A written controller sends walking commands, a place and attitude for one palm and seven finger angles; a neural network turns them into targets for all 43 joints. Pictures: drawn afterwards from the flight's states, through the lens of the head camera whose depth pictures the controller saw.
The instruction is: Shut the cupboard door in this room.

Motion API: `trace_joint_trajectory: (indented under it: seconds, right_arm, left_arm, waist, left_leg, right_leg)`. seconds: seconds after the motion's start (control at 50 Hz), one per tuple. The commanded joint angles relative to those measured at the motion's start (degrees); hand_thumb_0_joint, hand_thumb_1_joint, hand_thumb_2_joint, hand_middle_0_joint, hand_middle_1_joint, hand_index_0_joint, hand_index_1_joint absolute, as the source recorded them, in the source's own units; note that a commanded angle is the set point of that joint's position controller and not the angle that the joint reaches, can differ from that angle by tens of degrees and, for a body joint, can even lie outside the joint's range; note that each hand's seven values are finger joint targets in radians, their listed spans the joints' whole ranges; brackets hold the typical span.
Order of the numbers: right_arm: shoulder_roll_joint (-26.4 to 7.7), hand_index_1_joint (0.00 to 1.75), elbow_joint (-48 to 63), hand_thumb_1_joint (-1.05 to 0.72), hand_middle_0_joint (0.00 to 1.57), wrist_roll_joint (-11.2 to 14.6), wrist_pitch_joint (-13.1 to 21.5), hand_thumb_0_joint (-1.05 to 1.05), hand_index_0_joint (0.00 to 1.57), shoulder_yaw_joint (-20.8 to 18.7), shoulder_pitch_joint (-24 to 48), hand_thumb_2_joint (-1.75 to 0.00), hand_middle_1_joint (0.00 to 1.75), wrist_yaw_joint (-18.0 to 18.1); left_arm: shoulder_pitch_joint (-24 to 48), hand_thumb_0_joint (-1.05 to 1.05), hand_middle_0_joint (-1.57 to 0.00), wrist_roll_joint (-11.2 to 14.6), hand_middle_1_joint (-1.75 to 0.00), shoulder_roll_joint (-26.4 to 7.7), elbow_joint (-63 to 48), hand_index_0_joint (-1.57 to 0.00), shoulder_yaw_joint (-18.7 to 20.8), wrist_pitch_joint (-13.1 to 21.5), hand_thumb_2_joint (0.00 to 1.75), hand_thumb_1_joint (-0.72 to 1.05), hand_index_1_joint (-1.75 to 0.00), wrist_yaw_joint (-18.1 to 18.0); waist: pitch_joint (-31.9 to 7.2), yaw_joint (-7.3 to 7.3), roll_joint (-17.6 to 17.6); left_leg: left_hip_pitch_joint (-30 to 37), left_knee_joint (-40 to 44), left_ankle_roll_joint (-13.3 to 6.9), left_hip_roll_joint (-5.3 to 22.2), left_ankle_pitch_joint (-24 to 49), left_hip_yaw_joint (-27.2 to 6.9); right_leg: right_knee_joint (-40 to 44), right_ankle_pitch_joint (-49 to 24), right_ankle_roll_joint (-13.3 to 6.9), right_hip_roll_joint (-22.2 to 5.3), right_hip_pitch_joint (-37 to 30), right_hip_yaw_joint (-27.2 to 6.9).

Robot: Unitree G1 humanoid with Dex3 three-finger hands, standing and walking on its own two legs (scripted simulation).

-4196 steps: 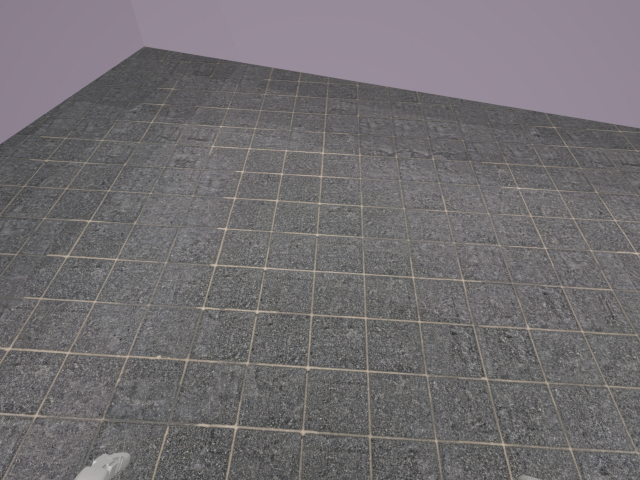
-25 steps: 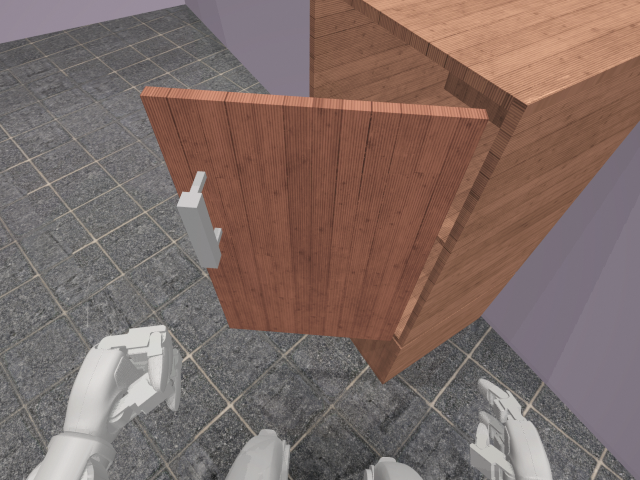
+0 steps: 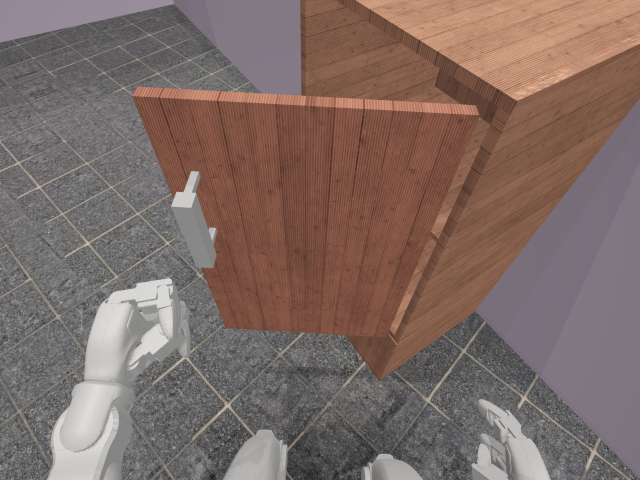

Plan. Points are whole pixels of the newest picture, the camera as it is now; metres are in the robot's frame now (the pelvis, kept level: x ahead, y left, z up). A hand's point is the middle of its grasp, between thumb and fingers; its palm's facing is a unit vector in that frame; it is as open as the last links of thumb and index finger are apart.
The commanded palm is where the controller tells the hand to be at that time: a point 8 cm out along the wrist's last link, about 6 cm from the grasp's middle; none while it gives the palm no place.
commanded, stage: bring the fist close to the handle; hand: left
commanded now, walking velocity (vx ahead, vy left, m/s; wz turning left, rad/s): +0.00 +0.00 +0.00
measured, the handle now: (200, 221) +0.43 +0.19 +0.06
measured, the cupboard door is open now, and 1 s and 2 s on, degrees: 53 53 37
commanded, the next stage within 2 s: push the door shut along its arc in 0.84 s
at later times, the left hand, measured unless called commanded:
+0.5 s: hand (212, 296) +0.32 +0.15 +0.06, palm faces -0.05 -1.00 -0.01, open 3.1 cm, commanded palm +0.30 +0.20 +0.06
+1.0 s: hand (216, 294) +0.32 +0.15 +0.06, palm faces -0.04 -1.00 -0.03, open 3.1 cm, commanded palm +0.31 +0.20 +0.06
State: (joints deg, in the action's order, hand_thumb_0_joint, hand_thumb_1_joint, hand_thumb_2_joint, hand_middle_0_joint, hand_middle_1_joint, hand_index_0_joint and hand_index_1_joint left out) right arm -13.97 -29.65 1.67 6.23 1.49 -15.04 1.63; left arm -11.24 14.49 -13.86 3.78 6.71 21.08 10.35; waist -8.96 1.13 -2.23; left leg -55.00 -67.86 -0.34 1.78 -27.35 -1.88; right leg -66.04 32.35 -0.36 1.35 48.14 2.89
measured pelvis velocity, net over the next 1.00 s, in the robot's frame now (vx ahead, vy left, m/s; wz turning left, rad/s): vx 0.00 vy -0.01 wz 0.00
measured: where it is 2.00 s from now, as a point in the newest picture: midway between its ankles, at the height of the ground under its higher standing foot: outside the picture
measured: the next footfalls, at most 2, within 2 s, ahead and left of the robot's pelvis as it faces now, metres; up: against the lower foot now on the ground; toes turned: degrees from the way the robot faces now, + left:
none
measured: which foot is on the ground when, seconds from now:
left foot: down 0.00-1.00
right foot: down 0.00-1.00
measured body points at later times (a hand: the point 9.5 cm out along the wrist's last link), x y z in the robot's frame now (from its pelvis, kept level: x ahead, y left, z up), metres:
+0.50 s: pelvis +0.00 +0.00 +0.01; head +0.07 +0.01 +0.45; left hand +0.31 +0.20 +0.06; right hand +0.15 -0.24 -0.09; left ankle +0.05 +0.11 -0.64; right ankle +0.00 -0.12 -0.64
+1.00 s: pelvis +0.00 -0.01 +0.01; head +0.06 +0.00 +0.45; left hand +0.32 +0.20 +0.06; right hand +0.16 -0.25 -0.09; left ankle +0.05 +0.11 -0.64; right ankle +0.00 -0.12 -0.64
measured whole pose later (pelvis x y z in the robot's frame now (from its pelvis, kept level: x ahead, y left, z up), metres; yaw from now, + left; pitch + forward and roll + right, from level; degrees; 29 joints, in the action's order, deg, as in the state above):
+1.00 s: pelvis +0.00 -0.01 +0.01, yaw +0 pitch +14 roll -2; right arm -13.8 -32.2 1.4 2.8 0.9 -13.0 0.8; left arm 3.3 11.3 -12.2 18.7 5.0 23.0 8.4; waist -7.7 1.6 -1.5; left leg -53.5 -65.2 0.0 1.7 -26.2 -1.1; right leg -64.6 31.5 -0.7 1.2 47.6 2.1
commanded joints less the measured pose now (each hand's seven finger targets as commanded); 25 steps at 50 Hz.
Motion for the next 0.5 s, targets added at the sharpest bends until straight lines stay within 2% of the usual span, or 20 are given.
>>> trace_joint_trajectory:
  seconds: [0.0, 0.02, 0.06, 0.1, 0.12, 0.16, 0.22, 0.24, 0.28, 0.32, 0.36, 0.38, 0.4, 0.42, 0.48]
  right_arm:
    - [-8.1, 0.3, 8.8, -0.9, 0.2, 0.2, 2.7, 0.0, 0.2, -3.6, 2.5, -0.9, 0.3, 1.1]
    - [-8.0, 0.3, 8.8, -0.9, 0.2, 0.1, 2.8, 0.0, 0.2, -3.5, 2.6, -0.9, 0.3, 1.1]
    - [-8.1, 0.3, 8.1, -0.9, 0.2, 0.0, 3.0, 0.0, 0.2, -3.6, 2.7, -0.9, 0.3, 1.5]
    - [-7.8, 0.3, 7.3, -0.9, 0.2, -0.2, 3.1, 0.0, 0.2, -3.4, 3.2, -0.9, 0.3, 1.4]
    - [-7.6, 0.3, 7.0, -0.9, 0.2, -0.4, 3.2, 0.0, 0.2, -3.4, 3.1, -0.9, 0.3, 1.3]
    - [-7.9, 0.3, 6.3, -0.9, 0.2, -0.6, 2.9, 0.0, 0.2, -3.5, 2.8, -0.9, 0.3, 1.0]
    - [-7.7, 0.3, 6.3, -0.9, 0.2, -0.5, 2.0, 0.0, 0.2, -3.4, 2.8, -0.9, 0.3, 0.3]
    - [-7.8, 0.3, 6.3, -0.9, 0.2, -0.4, 1.7, 0.0, 0.2, -3.5, 2.6, -0.9, 0.3, 0.2]
    - [-7.9, 0.3, 6.7, -0.9, 0.2, -0.2, 1.1, 0.0, 0.2, -3.6, 2.0, -0.9, 0.3, 0.0]
    - [-7.9, 0.3, 6.9, -0.9, 0.2, -0.1, 0.8, 0.0, 0.2, -3.7, 2.0, -0.9, 0.3, 0.1]
    - [-8.0, 0.3, 7.1, -0.9, 0.2, -0.2, 0.7, 0.0, 0.2, -3.7, 1.7, -0.9, 0.3, 0.2]
    - [-7.8, 0.3, 6.9, -0.9, 0.2, -0.2, 0.7, 0.0, 0.2, -3.7, 2.0, -0.9, 0.3, 0.3]
    - [-7.6, 0.3, 6.6, -0.9, 0.2, -0.3, 0.7, 0.0, 0.2, -3.6, 2.1, -0.9, 0.3, 0.2]
    - [-7.6, 0.3, 6.0, -0.9, 0.2, -0.4, 0.8, 0.0, 0.2, -3.6, 2.0, -0.9, 0.3, 0.2]
    - [-7.6, 0.3, 5.9, -0.9, 0.2, -0.7, 0.7, 0.0, 0.2, -3.8, 2.1, -0.9, 0.3, -0.1]
  left_arm:
    - [10.2, 0.0, -1.3, -0.4, -1.5, -4.9, -8.8, -1.3, 0.0, 2.0, 0.9, 0.9, -1.5, 1.2]
    - [12.6, 0.0, -1.3, -0.2, -1.5, -4.7, -10.4, -1.3, -0.4, 2.3, 0.9, 0.9, -1.5, 1.1]
    - [15.8, 0.0, -1.3, -0.1, -1.5, -6.8, -11.5, -1.3, 1.6, 3.3, 0.9, 0.9, -1.5, 0.0]
    - [19.0, 0.0, -1.3, -0.5, -1.5, -6.2, -10.9, -1.3, 1.7, 4.4, 0.9, 0.9, -1.5, -1.3]
    - [19.3, 0.0, -1.3, -0.7, -1.5, -5.5, -10.2, -1.3, 1.3, 4.8, 0.9, 0.9, -1.5, -1.9]
    - [18.4, 0.0, -1.3, -1.3, -1.5, -7.8, -7.9, -1.3, 3.8, 5.1, 0.9, 0.9, -1.5, -3.0]
    - [18.0, 0.0, -1.3, -2.4, -1.5, -5.3, -3.0, -1.3, 1.6, 3.5, 0.9, 0.9, -1.5, -3.1]
    - [19.2, 0.0, -1.3, -2.6, -1.5, -4.3, -2.3, -1.3, 0.4, 2.9, 0.9, 0.9, -1.5, -3.0]
    - [18.0, 0.0, -1.3, -2.5, -1.5, -4.5, -0.7, -1.3, 0.5, 1.5, 0.9, 0.9, -1.5, -2.4]
    - [20.5, 0.0, -1.3, -2.2, -1.5, -4.2, -1.5, -1.3, 0.0, 1.2, 0.9, 0.9, -1.5, -2.1]
    - [21.3, 0.0, -1.3, -1.8, -1.5, -4.7, -2.5, -1.3, 0.7, 1.7, 0.9, 0.9, -1.5, -2.2]
    - [22.0, 0.0, -1.3, -1.8, -1.5, -4.6, -3.0, -1.3, 0.8, 2.3, 0.9, 0.9, -1.5, -2.5]
    - [24.8, 0.0, -1.3, -1.9, -1.5, -3.4, -3.1, -1.3, -0.6, 3.0, 0.9, 0.9, -1.5, -2.8]
    - [26.8, 0.0, -1.3, -2.0, -1.5, -4.0, -3.1, -1.3, 0.1, 3.9, 0.9, 0.9, -1.5, -3.3]
    - [22.9, 0.0, -1.3, -2.7, -1.5, -4.8, -1.2, -1.3, 1.5, 5.5, 0.9, 0.9, -1.5, -4.3]
  waist:
    - [-10.9, 1.3, 0.3]
    - [-11.9, 1.34, -1.1]
    - [-13.1, 1.3, -1.1]
    - [-13.9, 1.23, -1.5]
    - [-14.2, 1.2, -1.5]
    - [-15.1, 0.31, -2.1]
    - [-13.8, 0.47, -1.9]
    - [-13.5, 0.97, -1.3]
    - [-13.9, 0.45, -0.5]
    - [-14.7, 0.84, 0.0]
    - [-15.5, 0.89, 0.9]
    - [-16.0, 0.73, 0.0]
    - [-15.0, 1.52, 0.4]
    - [-15.2, 1.53, -0.3]
    - [-15.2, 0.55, 0.7]
  left_leg:
    - [13.0, 10.8, -1.3, -1.0, 5.9, -0.7]
    - [13.8, 10.9, -1.3, -1.1, 5.8, -0.9]
    - [14.7, 10.7, -1.3, -0.9, 6.4, -1.3]
    - [15.8, 10.9, -1.1, -0.9, 6.7, -1.6]
    - [16.0, 10.9, -1.1, -0.9, 7.0, -1.6]
    - [15.8, 10.8, -1.0, -1.0, 8.1, -1.4]
    - [15.7, 11.6, -0.8, -0.9, 7.7, -1.0]
    - [16.1, 11.9, -0.8, -0.8, 7.4, -1.0]
    - [15.7, 12.1, -0.9, -1.0, 8.3, -0.5]
    - [16.7, 12.0, -1.0, -1.0, 9.5, -0.3]
    - [17.2, 11.7, -1.2, -1.0, 11.1, -0.3]
    - [17.6, 11.6, -1.1, -1.0, 11.7, -0.2]
    - [17.8, 11.5, -1.1, -0.9, 11.7, -0.4]
    - [17.9, 11.3, -0.9, -0.8, 11.3, -0.6]
    - [17.7, 11.3, -0.9, -0.9, 12.6, -0.4]
  right_leg:
    - [11.7, -9.0, -0.9, 0.2, -2.1, -1.4]
    - [11.5, -8.9, -1.0, 0.2, -2.1, -1.3]
    - [11.1, -9.4, -1.1, 0.4, -2.2, -1.2]
    - [10.6, -9.5, -1.3, 0.4, -1.4, -0.9]
    - [10.3, -9.8, -1.3, 0.4, -1.3, -0.7]
    - [10.0, -10.7, -1.5, 0.5, -2.2, -0.8]
    - [10.5, -10.8, -1.3, 0.3, -1.8, -0.5]
    - [10.8, -10.8, -1.2, 0.4, -1.5, -0.5]
    - [11.5, -12.0, -1.2, 0.3, -3.6, -0.8]
    - [11.9, -13.5, -1.0, 0.2, -4.2, -0.9]
    - [11.9, -15.3, -1.0, 0.4, -5.4, -1.1]
    - [11.6, -16.0, -1.0, 0.2, -5.2, -1.1]
    - [11.5, -16.0, -1.0, 0.1, -4.4, -0.8]
    - [11.1, -15.4, -1.1, 0.2, -3.7, -0.7]
    - [10.5, -16.6, -1.2, 0.3, -4.2, -0.8]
